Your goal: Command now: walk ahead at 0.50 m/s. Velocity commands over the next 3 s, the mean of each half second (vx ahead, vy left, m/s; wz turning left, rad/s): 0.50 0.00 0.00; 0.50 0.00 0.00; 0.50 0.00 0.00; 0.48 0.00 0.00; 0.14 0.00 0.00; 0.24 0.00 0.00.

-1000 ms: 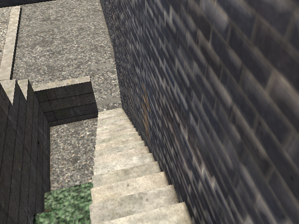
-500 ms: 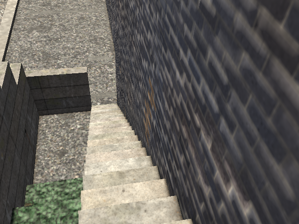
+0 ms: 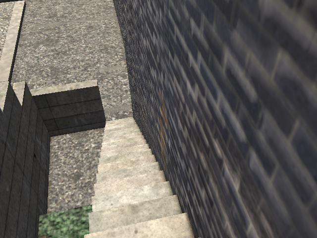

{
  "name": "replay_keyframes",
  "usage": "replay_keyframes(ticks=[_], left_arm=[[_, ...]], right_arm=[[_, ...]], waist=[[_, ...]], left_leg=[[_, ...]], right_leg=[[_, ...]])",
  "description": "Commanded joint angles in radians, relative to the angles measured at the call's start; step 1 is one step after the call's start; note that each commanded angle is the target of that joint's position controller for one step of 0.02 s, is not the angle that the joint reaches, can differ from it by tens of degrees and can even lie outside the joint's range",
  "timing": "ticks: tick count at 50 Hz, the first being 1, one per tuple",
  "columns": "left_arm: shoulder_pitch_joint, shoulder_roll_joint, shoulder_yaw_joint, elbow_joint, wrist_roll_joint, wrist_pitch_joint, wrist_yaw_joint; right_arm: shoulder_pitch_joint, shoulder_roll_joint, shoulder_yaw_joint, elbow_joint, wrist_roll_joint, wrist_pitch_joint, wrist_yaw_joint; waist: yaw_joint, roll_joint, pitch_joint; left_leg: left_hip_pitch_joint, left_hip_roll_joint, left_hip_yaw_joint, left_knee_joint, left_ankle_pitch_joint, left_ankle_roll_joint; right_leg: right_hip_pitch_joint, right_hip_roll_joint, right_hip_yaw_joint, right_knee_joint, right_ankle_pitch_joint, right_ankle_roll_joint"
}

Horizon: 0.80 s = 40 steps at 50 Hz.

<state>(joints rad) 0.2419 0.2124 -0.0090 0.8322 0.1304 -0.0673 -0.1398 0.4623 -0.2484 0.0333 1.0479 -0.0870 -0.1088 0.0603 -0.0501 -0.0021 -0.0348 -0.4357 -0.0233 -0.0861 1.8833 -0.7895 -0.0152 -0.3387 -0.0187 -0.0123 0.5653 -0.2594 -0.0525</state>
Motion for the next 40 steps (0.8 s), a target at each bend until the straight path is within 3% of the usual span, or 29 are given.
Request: replay_keyframes(ticks=[1,2,3,4,5,6,7,9,10,13,15,16,18,19,20,21,22,23,25,26,28,30,31,33,35,36,37,38,40], left_arm=[[0.408,0.225,0.063,0.082,-0.040,-0.023,-0.024],[0.307,0.132,0.038,0.074,-0.050,-0.042,-0.018],[0.152,-0.054,-0.020,0.048,-0.026,-0.073,0.008],[0.009,-0.053,-0.023,0.008,-0.031,-0.072,0.010],[-0.003,0.001,-0.010,-0.009,-0.073,-0.077,0.031],[0.070,0.067,0.014,0.012,-0.082,-0.074,0.032],[0.114,0.108,0.021,0.039,-0.059,-0.069,0.046],[0.166,0.035,0.000,0.060,-0.063,-0.092,0.095],[0.182,0.042,-0.002,0.052,-0.070,-0.089,0.109],[0.209,0.081,0.006,0.050,-0.055,-0.048,0.090],[0.145,0.073,0.002,0.047,-0.024,-0.055,0.074],[0.126,0.072,0.007,0.034,-0.047,-0.066,0.084],[0.106,0.088,0.022,0.010,-0.081,-0.020,0.109],[0.082,0.139,0.025,0.021,-0.038,-0.008,0.087],[-0.050,0.151,0.035,0.026,0.029,-0.026,0.043],[0.046,0.158,0.068,0.035,-0.022,-0.030,0.021],[0.261,-0.011,0.031,0.061,-0.032,-0.026,-0.014],[0.066,0.002,0.026,-0.047,-0.069,-0.019,-0.012],[0.059,-0.059,0.003,-0.116,-0.096,-0.002,0.002],[0.139,-0.116,-0.020,-0.072,-0.058,0.013,-0.001],[0.180,-0.117,-0.018,-0.049,-0.091,0.021,-0.025],[0.075,-0.112,-0.042,-0.095,-0.074,0.041,-0.050],[0.073,-0.053,-0.025,-0.084,-0.067,0.043,-0.057],[-0.074,0.031,-0.002,-0.115,-0.007,0.045,-0.025],[-0.171,0.002,-0.008,-0.140,-0.009,0.046,-0.007],[-0.215,-0.009,-0.019,-0.144,-0.015,0.054,-0.015],[-0.223,-0.048,-0.034,-0.163,-0.025,0.059,-0.018],[-0.185,-0.047,-0.040,-0.178,-0.024,0.071,-0.023],[-0.098,-0.012,-0.041,-0.158,0.004,0.060,-0.022]], right_arm=[[-0.205,-0.047,0.012,-0.232,0.058,-0.029,-0.012],[-0.339,-0.076,0.005,-0.304,0.069,-0.045,-0.051],[-0.242,-0.083,0.017,-0.267,0.054,-0.031,-0.073],[-0.201,-0.098,0.009,-0.221,0.044,-0.017,-0.081],[-0.028,-0.113,-0.012,-0.130,0.037,0.005,-0.079],[-0.020,-0.078,-0.021,-0.094,0.019,0.025,-0.057],[-0.005,-0.029,-0.005,-0.084,0.001,0.035,-0.015],[-0.162,-0.078,-0.011,-0.160,-0.017,0.037,-0.008],[-0.155,-0.108,-0.013,-0.155,0.015,0.037,-0.013],[-0.266,-0.081,-0.008,-0.206,0.042,0.056,-0.020],[-0.136,-0.073,-0.022,-0.191,0.003,0.059,-0.030],[-0.132,-0.113,-0.037,-0.207,0.002,0.054,-0.031],[-0.362,-0.131,-0.032,-0.245,0.058,0.043,-0.051],[-0.119,-0.078,-0.028,-0.184,0.060,0.028,-0.061],[0.416,-0.164,-0.076,-0.013,0.060,0.008,-0.066],[0.553,-0.259,-0.117,0.030,0.049,-0.012,-0.067],[0.461,-0.334,-0.114,-0.030,0.039,-0.022,-0.028],[0.454,-0.317,-0.133,-0.021,-0.011,-0.028,-0.035],[0.239,-0.189,-0.094,-0.045,0.037,-0.023,-0.035],[0.107,-0.040,-0.054,-0.046,0.041,-0.018,-0.057],[0.097,0.008,-0.024,-0.027,0.057,-0.033,-0.080],[-0.048,-0.080,-0.015,-0.039,0.012,-0.062,-0.089],[-0.093,-0.174,-0.035,-0.065,0.013,-0.077,-0.096],[0.146,-0.124,-0.013,0.007,0.048,-0.089,-0.138],[0.311,-0.064,-0.003,0.043,0.054,-0.058,-0.160],[0.250,-0.029,0.006,-0.006,0.066,-0.036,-0.153],[0.207,-0.035,0.021,-0.006,0.037,-0.018,-0.120],[0.176,-0.083,0.009,0.002,0.015,-0.005,-0.088],[0.092,-0.150,-0.007,-0.024,0.031,-0.007,-0.078]], waist=[[0.169,-0.095,-0.189],[0.143,-0.075,-0.059],[0.040,0.068,0.015],[-0.017,0.015,0.121],[-0.052,-0.023,0.083],[-0.034,-0.062,0.095],[-0.047,-0.072,0.071],[0.048,-0.068,0.015],[0.068,-0.041,0.010],[0.088,-0.025,0.096],[-0.001,-0.091,0.086],[0.021,-0.066,0.110],[0.162,-0.033,0.158],[0.053,-0.109,0.060],[-0.143,-0.068,-0.026],[-0.209,0.401,-0.005],[-0.007,0.393,-0.125],[-0.073,0.163,-0.075],[0.054,0.093,-0.029],[0.119,0.058,0.038],[0.151,-0.001,0.140],[0.171,0.006,0.053],[0.169,-0.064,0.031],[0.014,0.012,0.028],[-0.086,0.015,0.078],[-0.100,0.006,0.072],[-0.056,0.098,0.095],[-0.026,0.105,0.125],[0.023,0.022,0.150]], left_leg=[[-0.951,-0.024,0.003,0.376,0.093,-0.041],[-1.024,0.081,-0.061,0.227,0.178,-0.050],[-0.863,0.197,-0.187,-0.277,0.600,-0.026],[-0.651,0.215,-0.132,-0.414,0.616,-0.028],[-0.385,0.171,-0.085,-0.573,0.778,-0.045],[-0.248,0.133,0.000,-0.569,0.775,-0.050],[-0.068,0.096,0.052,-0.446,0.851,-0.052],[-0.406,0.131,-0.071,-0.738,1.024,-0.035],[-0.406,0.141,-0.071,-0.942,1.189,-0.046],[-0.164,0.120,0.025,-1.089,1.131,-0.057],[-0.007,0.105,0.037,-0.888,1.084,-0.061],[-0.117,0.105,0.028,-0.959,0.919,-0.065],[-0.298,0.167,0.003,-1.568,0.784,-0.026],[0.120,0.121,0.088,-1.348,0.903,-0.036],[0.583,0.062,0.127,-1.130,1.012,-0.007],[0.679,0.058,0.095,-1.546,1.103,0.110],[0.949,0.256,-0.071,-1.072,2.176,0.340],[0.940,0.330,-0.178,-1.089,2.263,0.330],[0.534,0.358,-0.235,-1.146,1.623,0.273],[0.324,0.294,-0.171,-1.202,1.298,0.221],[-0.179,0.222,-0.114,-1.305,1.207,0.243],[-0.355,0.146,-0.091,-1.257,0.983,0.248],[-0.404,0.131,-0.094,-1.198,0.924,0.225],[0.148,0.167,-0.174,-1.038,0.823,0.188],[0.447,0.168,-0.230,-0.911,0.839,0.161],[0.263,0.132,-0.171,-0.953,0.716,0.183],[-0.122,0.088,-0.144,-1.023,0.558,0.223],[-0.311,0.091,-0.193,-1.041,0.429,0.272],[-0.288,0.089,-0.260,-0.927,0.491,0.271]], right_leg=[[0.841,-0.404,0.510,0.016,0.651,-0.377],[0.600,-0.434,0.639,-0.042,0.286,-0.369],[0.259,-0.363,0.513,-0.006,0.141,-0.279],[-0.103,-0.318,0.435,-0.063,0.118,-0.282],[-0.333,-0.208,0.281,-0.023,0.041,-0.268],[-0.439,-0.144,0.226,-0.028,0.057,-0.246],[-0.576,-0.147,0.225,-0.003,0.090,-0.205],[-0.209,-0.131,0.255,0.196,0.002,-0.158],[-0.165,-0.124,0.246,0.260,-0.090,-0.140],[-0.337,-0.112,0.268,0.240,-0.260,-0.147],[-0.416,-0.143,0.296,0.332,-0.085,-0.130],[-0.274,-0.145,0.297,0.402,-0.017,-0.114],[0.104,-0.099,0.329,0.499,-0.098,-0.074],[-0.139,-0.152,0.374,0.610,0.087,-0.093],[-0.357,-0.130,0.297,0.898,0.364,-0.048],[-0.450,0.124,0.099,1.475,-0.072,0.029],[-0.830,0.217,0.000,1.825,-0.582,0.105],[-1.053,0.204,0.025,1.800,-0.525,0.109],[-1.014,0.010,0.082,1.578,-0.282,0.064],[-0.957,-0.050,0.132,1.307,0.021,0.028],[-0.667,-0.074,0.040,1.056,0.384,0.037],[-0.396,-0.069,0.051,0.912,0.631,0.029],[-0.314,-0.043,0.037,0.911,0.606,0.050],[-0.743,-0.057,0.102,0.684,0.594,0.073],[-0.978,-0.071,0.123,0.407,0.670,0.071],[-0.730,-0.070,0.054,0.134,0.767,0.058],[-0.336,-0.016,-0.026,0.199,0.770,0.037],[-0.163,0.004,-0.034,0.299,0.715,0.048],[-0.089,0.005,0.008,0.297,0.625,0.055]])
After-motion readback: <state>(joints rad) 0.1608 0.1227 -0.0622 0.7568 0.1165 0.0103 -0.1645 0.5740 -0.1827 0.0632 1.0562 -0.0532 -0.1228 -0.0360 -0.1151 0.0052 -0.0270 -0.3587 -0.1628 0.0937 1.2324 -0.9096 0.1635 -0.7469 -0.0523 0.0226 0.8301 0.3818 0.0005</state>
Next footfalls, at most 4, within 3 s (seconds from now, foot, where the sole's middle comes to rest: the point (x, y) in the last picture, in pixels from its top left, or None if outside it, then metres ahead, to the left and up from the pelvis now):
0.40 left None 0.28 0.13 -0.97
0.88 right None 0.55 -0.02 -1.16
1.34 left None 0.76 0.30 -1.36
2.06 right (148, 215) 1.02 0.09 -1.55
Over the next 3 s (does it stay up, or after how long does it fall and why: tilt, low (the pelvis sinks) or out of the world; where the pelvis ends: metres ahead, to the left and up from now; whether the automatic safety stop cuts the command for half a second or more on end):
stays up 1.04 0.24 -0.84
